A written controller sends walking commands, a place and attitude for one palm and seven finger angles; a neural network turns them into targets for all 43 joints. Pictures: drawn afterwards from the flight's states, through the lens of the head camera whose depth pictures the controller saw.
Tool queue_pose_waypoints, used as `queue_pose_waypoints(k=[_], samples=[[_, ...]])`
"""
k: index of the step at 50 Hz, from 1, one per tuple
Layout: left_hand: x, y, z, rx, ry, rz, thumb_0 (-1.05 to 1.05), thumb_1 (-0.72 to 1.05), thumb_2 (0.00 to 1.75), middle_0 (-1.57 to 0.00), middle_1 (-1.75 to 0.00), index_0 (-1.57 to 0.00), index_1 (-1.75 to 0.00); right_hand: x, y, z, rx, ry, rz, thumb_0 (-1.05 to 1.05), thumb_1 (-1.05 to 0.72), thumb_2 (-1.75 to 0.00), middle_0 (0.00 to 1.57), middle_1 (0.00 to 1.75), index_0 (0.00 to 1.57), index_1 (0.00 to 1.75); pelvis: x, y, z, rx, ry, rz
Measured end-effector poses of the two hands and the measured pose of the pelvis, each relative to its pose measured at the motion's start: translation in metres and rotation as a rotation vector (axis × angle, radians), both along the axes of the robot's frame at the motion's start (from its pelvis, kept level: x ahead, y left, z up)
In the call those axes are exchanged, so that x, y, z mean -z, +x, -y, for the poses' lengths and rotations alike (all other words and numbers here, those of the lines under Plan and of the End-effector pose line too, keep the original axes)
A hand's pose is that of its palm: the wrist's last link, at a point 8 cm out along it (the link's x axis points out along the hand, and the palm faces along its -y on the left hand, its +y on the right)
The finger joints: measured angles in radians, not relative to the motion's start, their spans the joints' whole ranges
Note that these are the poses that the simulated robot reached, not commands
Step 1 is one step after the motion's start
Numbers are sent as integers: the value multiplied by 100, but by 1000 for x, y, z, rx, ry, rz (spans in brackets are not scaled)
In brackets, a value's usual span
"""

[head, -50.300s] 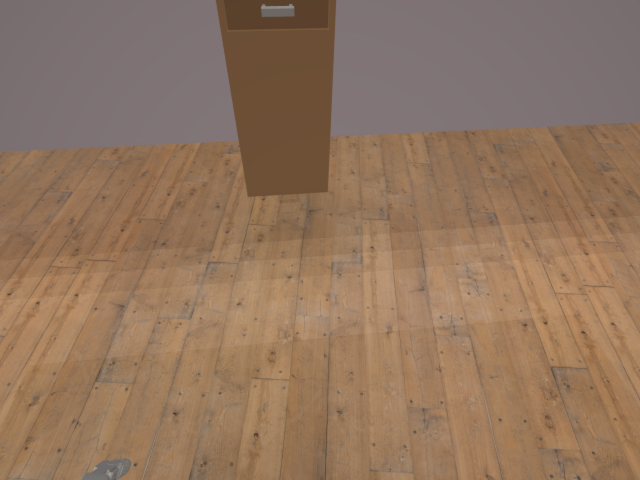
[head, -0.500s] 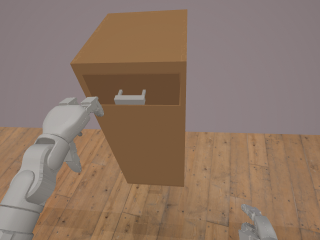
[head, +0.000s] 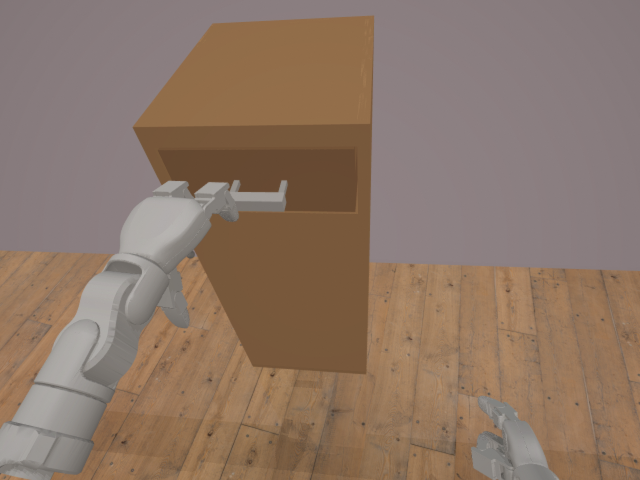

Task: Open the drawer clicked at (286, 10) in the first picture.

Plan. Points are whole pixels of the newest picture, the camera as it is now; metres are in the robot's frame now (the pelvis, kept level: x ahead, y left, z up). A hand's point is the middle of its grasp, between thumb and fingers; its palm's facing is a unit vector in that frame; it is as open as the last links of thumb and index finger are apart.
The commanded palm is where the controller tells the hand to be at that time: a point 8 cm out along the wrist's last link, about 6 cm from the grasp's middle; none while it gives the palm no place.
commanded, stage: move the hooked fingers above the handle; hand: left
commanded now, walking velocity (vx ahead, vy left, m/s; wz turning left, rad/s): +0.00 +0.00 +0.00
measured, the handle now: (257, 193) +0.54 +0.19 +0.04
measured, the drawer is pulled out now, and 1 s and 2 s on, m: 0.00 0.00 0.00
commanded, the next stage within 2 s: none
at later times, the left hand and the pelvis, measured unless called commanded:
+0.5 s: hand (215, 213) +0.40 +0.19 +0.13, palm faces +0.13 -0.10 -0.99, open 13.8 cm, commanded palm +0.37 +0.21 +0.18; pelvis +0.02 +0.00 +0.00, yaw -1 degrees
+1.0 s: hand (229, 191) +0.46 +0.19 +0.12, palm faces +0.11 -0.03 -0.99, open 13.8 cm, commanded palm +0.43 +0.20 +0.16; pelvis +0.02 -0.01 -0.01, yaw -1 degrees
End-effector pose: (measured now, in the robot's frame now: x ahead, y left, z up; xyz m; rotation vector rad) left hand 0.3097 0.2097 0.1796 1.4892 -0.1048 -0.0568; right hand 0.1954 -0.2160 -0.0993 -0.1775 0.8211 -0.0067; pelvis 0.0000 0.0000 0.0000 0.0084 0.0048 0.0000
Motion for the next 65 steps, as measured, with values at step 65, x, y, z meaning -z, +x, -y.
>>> queue_pose_waypoints(k=[65], samples=[[38, 142, 59, 108, -6, -89, -1, -49, 30, -32, -120, -32, -120, 34, -115, 60, 295, -99, -340, 1, -90, -90, 20, 30, 20, 30, 12, 21, 2, 29, 3, -143]])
